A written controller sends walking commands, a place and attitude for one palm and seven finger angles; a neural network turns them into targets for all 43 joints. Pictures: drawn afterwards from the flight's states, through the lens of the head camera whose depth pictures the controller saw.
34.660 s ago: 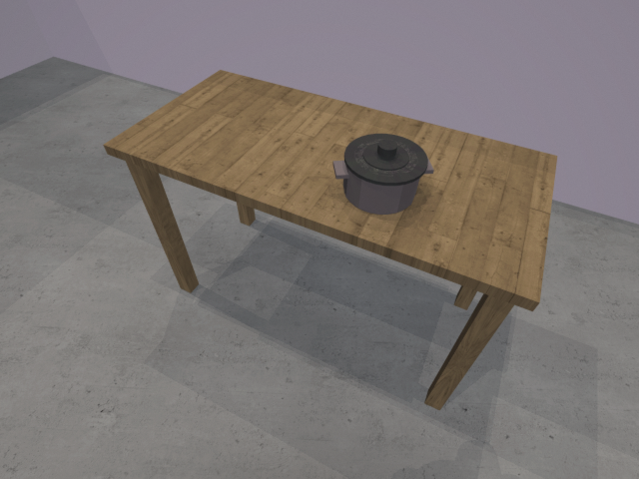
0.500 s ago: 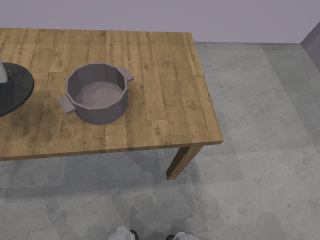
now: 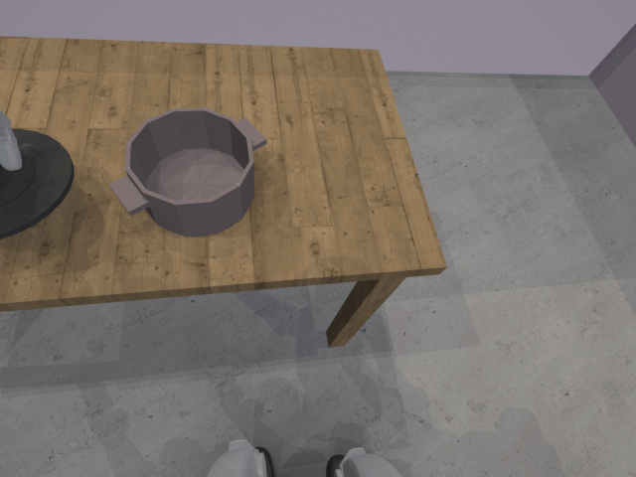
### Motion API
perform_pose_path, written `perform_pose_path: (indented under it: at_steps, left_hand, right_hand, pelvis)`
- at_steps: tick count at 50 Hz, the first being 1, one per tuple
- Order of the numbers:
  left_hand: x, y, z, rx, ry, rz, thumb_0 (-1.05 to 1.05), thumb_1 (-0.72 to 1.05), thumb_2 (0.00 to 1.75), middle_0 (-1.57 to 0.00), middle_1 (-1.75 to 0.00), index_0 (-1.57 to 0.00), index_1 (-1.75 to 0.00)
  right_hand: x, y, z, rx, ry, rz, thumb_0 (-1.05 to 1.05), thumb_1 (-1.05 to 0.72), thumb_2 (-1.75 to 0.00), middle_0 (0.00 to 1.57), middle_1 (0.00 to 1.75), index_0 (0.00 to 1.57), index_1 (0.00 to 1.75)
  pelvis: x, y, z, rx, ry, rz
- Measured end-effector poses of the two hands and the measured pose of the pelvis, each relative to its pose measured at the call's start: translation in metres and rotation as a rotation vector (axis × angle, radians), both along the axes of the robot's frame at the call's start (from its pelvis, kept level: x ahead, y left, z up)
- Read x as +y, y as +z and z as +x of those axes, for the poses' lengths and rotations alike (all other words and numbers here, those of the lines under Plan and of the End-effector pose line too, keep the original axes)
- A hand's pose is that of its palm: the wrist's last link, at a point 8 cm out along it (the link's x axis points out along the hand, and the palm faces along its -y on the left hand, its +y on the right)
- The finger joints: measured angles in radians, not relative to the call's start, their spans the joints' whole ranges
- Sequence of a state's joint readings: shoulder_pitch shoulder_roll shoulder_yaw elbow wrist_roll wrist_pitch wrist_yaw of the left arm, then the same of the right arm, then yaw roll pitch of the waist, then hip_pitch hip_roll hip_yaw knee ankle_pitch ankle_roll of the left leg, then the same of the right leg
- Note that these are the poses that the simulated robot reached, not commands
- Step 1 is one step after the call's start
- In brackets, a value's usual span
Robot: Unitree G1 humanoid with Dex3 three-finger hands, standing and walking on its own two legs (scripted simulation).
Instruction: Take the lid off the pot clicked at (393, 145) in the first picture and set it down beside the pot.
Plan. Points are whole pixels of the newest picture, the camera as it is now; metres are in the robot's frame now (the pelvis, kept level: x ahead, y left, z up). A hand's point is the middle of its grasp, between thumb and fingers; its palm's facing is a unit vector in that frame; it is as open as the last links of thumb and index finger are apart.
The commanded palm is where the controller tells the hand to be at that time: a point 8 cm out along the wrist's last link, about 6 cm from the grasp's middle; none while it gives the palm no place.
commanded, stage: lower the lid onto the table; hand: left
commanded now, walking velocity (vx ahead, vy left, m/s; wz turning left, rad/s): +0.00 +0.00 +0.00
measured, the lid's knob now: out of the picture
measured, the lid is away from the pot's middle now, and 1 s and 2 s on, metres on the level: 0.24 0.24 0.23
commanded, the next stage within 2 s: open the fingers wide in 0.84 s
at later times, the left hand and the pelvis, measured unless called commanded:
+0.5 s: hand out of the picture +0.48 +0.37 +0.03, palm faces -0.50 -0.11 -0.86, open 6.5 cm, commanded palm +0.57 +0.36 +0.09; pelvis +0.00 +0.02 -0.01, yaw +0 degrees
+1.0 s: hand out of the picture +0.47 +0.36 +0.00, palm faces -0.47 -0.13 -0.87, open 6.5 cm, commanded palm +0.50 +0.33 +0.07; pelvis -0.02 +0.02 -0.02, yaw +0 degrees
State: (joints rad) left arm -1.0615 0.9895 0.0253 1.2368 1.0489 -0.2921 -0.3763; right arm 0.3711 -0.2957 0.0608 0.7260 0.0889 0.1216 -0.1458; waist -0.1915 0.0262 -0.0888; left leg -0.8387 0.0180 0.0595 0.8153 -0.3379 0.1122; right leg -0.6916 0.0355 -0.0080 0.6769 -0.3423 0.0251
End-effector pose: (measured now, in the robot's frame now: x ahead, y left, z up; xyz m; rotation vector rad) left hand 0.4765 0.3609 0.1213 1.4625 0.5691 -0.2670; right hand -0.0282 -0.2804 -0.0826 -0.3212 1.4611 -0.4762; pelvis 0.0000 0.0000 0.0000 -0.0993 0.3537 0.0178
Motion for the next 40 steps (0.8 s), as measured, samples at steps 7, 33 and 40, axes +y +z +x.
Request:
perform_pose_path:
  at_steps: [7, 33, 40]
  left_hand:
    - [0.005, -0.013, 0.006, 0.004, 0.002, -0.002, 0.02, 0.44, 0.44, -0.70, -0.96, -0.74, -0.95]
    - [0.006, -0.043, 0.010, -0.011, -0.016, -0.006, 0.02, 0.44, 0.44, -0.70, -0.96, -0.74, -0.95]
    - [0.005, -0.051, 0.009, -0.026, -0.005, -0.003, 0.02, 0.44, 0.44, -0.70, -0.96, -0.74, -0.95]
  right_hand:
    - [0.006, 0.000, -0.005, 0.021, -0.004, -0.007, 0.00, -0.90, -0.90, 0.21, 0.30, 0.20, 0.30]
    - [0.028, -0.007, -0.017, 0.063, -0.006, 0.005, 0.00, -0.90, -0.90, 0.21, 0.30, 0.20, 0.30]
    - [0.029, -0.009, -0.020, 0.058, 0.000, 0.004, 0.00, -0.90, -0.90, 0.21, 0.30, 0.20, 0.30]
  pelvis:
    - [0.005, -0.003, 0.000, 0.018, -0.002, -0.007]
    - [0.021, -0.014, -0.010, 0.057, 0.010, -0.034]
    - [0.022, -0.018, -0.015, 0.062, 0.013, -0.038]
